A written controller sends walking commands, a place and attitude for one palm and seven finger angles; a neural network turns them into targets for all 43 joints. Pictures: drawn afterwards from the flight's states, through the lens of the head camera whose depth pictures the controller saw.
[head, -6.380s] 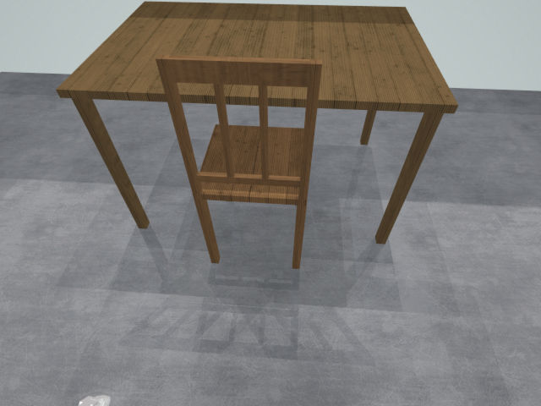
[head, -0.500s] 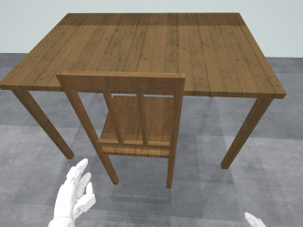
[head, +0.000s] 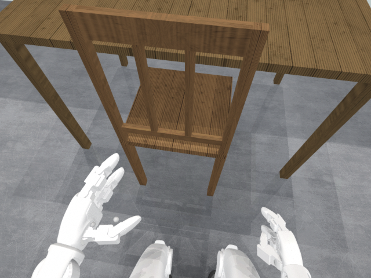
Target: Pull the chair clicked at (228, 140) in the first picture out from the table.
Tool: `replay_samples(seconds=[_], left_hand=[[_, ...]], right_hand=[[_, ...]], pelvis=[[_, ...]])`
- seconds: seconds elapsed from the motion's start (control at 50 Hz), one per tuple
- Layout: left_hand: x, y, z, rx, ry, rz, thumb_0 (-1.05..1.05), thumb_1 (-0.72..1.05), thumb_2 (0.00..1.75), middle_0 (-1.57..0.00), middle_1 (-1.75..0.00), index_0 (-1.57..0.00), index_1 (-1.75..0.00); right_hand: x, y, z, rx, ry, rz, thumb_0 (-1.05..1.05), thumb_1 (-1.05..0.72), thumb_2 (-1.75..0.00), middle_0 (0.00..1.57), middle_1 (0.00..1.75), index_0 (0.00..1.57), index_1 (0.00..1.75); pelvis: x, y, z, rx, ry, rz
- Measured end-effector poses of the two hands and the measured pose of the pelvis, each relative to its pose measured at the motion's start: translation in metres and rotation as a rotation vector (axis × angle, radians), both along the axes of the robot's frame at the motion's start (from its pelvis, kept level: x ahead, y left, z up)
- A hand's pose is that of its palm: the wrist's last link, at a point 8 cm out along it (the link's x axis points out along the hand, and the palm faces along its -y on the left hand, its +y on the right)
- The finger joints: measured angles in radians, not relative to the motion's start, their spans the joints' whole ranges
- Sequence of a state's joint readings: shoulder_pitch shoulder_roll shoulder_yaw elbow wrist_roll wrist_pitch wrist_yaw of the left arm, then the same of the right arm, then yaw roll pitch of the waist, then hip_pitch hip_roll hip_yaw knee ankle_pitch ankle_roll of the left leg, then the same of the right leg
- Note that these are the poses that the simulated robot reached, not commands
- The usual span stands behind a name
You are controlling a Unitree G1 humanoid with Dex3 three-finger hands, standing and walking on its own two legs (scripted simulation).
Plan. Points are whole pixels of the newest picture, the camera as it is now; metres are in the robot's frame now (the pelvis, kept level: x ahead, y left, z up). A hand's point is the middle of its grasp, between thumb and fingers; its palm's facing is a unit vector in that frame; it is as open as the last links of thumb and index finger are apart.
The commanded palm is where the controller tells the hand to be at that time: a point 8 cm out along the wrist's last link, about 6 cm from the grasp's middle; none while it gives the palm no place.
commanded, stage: raise the hand toward the chair's back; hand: left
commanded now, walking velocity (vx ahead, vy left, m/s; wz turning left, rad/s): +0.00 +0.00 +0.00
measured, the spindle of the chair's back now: (148, 95) +0.54 +0.15 +0.02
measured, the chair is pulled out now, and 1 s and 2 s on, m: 0.00 0.00 0.00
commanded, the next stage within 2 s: aim the fingers beside a spindle in 1.38 s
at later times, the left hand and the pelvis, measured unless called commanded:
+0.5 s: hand (95, 204) +0.24 +0.19 +0.06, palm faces -0.06 -1.00 -0.06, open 15.9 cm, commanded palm +0.22 +0.25 +0.06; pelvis +0.02 +0.01 +0.02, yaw +0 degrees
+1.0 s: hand (83, 185) +0.27 +0.22 +0.07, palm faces -0.08 -0.99 -0.07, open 16.9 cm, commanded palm +0.25 +0.27 +0.07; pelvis +0.02 +0.01 +0.03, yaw +0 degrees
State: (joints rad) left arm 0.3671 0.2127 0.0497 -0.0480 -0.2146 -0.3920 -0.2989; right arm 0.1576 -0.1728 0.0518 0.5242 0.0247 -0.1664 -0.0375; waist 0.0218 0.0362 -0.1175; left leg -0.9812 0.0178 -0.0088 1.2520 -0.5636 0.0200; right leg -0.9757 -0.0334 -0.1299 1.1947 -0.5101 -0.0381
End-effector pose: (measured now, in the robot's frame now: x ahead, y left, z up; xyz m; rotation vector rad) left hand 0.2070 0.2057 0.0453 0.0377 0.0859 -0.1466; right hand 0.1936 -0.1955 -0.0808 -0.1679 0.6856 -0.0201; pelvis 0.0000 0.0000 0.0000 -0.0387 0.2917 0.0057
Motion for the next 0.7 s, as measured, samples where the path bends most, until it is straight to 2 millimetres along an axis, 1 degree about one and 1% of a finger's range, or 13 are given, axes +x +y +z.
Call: replay_samples(seconds=[0.04, 0.1, 0.14, 0.2, 0.24, 0.3, 0.38, 0.46, 0.56, 0.62, 0.7], left_hand=[[0.004, 0.002, 0.000, -0.003, 0.047, 0.008, 0.01, 0.22, 0.60, -0.14, -0.19, -0.13, -0.19], [0.005, 0.010, 0.006, 0.004, 0.061, 0.060, 0.01, 0.15, 0.57, -0.13, -0.18, -0.13, -0.18], [0.004, 0.015, 0.012, 0.014, 0.040, 0.088, 0.01, 0.10, 0.55, -0.13, -0.17, -0.12, -0.17], [0.003, 0.020, 0.016, 0.032, 0.003, 0.097, 0.01, 0.03, 0.52, -0.12, -0.16, -0.11, -0.16], [0.003, 0.022, 0.015, 0.033, -0.007, 0.087, 0.01, -0.01, 0.50, -0.11, -0.15, -0.11, -0.15], [0.005, 0.024, 0.010, 0.028, 0.001, 0.070, 0.01, -0.08, 0.47, -0.11, -0.14, -0.10, -0.14], [0.008, 0.028, 0.010, 0.022, -0.001, 0.068, 0.00, -0.18, 0.43, -0.10, -0.13, -0.09, -0.13], [0.012, 0.033, 0.016, 0.023, -0.024, 0.084, 0.00, -0.27, 0.39, -0.09, -0.11, -0.08, -0.11], [0.017, 0.040, 0.019, 0.029, -0.019, 0.083, 0.00, -0.38, 0.35, -0.08, -0.09, -0.07, -0.09], [0.020, 0.043, 0.020, 0.034, -0.007, 0.076, 0.00, -0.43, 0.33, -0.07, -0.09, -0.07, -0.09], [0.025, 0.049, 0.024, 0.038, -0.006, 0.078, -0.01, -0.46, 0.31, -0.07, -0.08, -0.07, -0.08]], right_hand=[[-0.016, -0.003, -0.002, 0.004, 0.043, -0.046, 0.01, -0.90, -0.90, 0.20, 0.30, 0.21, 0.30], [-0.035, -0.013, 0.001, -0.013, 0.083, -0.104, 0.02, -0.90, -0.90, 0.21, 0.30, 0.21, 0.30], [-0.043, -0.023, 0.004, -0.039, 0.096, -0.126, 0.02, -0.90, -0.90, 0.20, 0.30, 0.20, 0.30], [-0.048, -0.038, 0.010, -0.086, 0.098, -0.140, 0.02, -0.90, -0.90, 0.20, 0.30, 0.20, 0.30], [-0.047, -0.047, 0.013, -0.115, 0.088, -0.145, 0.02, -0.90, -0.90, 0.20, 0.30, 0.20, 0.30], [-0.039, -0.057, 0.021, -0.149, 0.061, -0.151, 0.02, -0.90, -0.90, 0.20, 0.30, 0.20, 0.30], [-0.025, -0.060, 0.033, -0.167, 0.010, -0.150, 0.02, -0.90, -0.90, 0.20, 0.30, 0.20, 0.30], [-0.009, -0.053, 0.041, -0.157, -0.031, -0.128, 0.01, -0.90, -0.90, 0.20, 0.30, 0.20, 0.30], [0.004, -0.038, 0.045, -0.126, -0.053, -0.086, 0.01, -0.90, -0.90, 0.20, 0.30, 0.20, 0.30], [0.007, -0.030, 0.044, -0.107, -0.053, -0.069, 0.01, -0.90, -0.90, 0.20, 0.30, 0.20, 0.30], [0.005, -0.023, 0.041, -0.092, -0.037, -0.059, 0.01, -0.90, -0.90, 0.20, 0.30, 0.20, 0.30]], pelvis=[[0.002, 0.002, 0.004, 0.005, -0.001, -0.008], [0.005, 0.004, 0.011, 0.010, -0.005, -0.016], [0.007, 0.005, 0.014, 0.011, -0.006, -0.019], [0.009, 0.006, 0.014, 0.011, -0.004, -0.016], [0.010, 0.007, 0.014, 0.010, -0.004, -0.015], [0.010, 0.007, 0.013, 0.008, -0.005, -0.015], [0.012, 0.008, 0.015, 0.005, -0.010, -0.013], [0.015, 0.008, 0.019, 0.002, -0.015, -0.010], [0.017, 0.008, 0.021, -0.002, -0.018, -0.004], [0.018, 0.009, 0.023, -0.003, -0.021, -0.002], [0.020, 0.010, 0.025, -0.004, -0.022, -0.002]])
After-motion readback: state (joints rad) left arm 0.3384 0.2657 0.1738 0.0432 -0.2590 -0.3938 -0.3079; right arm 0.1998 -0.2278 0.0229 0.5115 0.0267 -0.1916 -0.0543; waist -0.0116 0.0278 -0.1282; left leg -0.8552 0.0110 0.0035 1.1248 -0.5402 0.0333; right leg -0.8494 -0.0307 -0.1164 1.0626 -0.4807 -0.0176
